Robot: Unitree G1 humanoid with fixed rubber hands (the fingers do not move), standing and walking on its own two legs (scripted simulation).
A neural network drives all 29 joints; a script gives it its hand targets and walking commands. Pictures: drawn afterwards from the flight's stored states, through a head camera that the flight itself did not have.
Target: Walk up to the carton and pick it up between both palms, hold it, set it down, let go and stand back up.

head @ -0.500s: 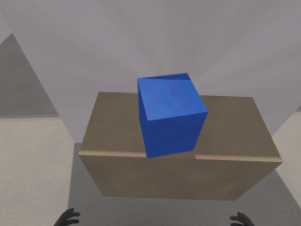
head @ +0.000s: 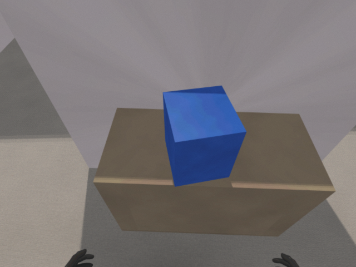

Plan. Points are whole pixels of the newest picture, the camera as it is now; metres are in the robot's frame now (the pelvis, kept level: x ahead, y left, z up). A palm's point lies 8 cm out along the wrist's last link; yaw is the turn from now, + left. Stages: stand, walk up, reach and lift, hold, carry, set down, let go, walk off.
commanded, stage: stand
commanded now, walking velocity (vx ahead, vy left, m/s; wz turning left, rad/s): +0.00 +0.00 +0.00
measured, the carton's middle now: (197, 137) +0.53 -0.05 -0.09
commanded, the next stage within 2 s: none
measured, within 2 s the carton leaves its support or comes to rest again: neither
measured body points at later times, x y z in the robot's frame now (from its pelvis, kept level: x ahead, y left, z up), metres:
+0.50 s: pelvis +0.00 +0.00 +0.00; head +0.01 +0.00 +0.45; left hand +0.10 +0.26 -0.11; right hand +0.11 -0.26 -0.11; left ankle +0.02 +0.13 -0.73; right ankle +0.01 -0.12 -0.73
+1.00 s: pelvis +0.00 +0.00 +0.00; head +0.00 +0.00 +0.45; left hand +0.10 +0.26 -0.11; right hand +0.11 -0.26 -0.11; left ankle +0.02 +0.13 -0.73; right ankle +0.01 -0.12 -0.73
